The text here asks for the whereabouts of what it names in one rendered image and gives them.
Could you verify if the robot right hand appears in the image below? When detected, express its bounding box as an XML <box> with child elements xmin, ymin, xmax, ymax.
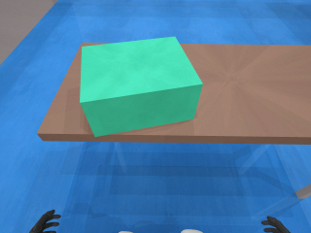
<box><xmin>261</xmin><ymin>216</ymin><xmax>291</xmax><ymax>233</ymax></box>

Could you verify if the table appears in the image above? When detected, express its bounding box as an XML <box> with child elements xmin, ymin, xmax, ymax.
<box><xmin>37</xmin><ymin>42</ymin><xmax>311</xmax><ymax>199</ymax></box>

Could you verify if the carton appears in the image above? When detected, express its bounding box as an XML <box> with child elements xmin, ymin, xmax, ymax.
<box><xmin>80</xmin><ymin>36</ymin><xmax>203</xmax><ymax>137</ymax></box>

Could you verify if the robot left hand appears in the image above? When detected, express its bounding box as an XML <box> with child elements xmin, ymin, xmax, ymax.
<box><xmin>29</xmin><ymin>210</ymin><xmax>61</xmax><ymax>233</ymax></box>

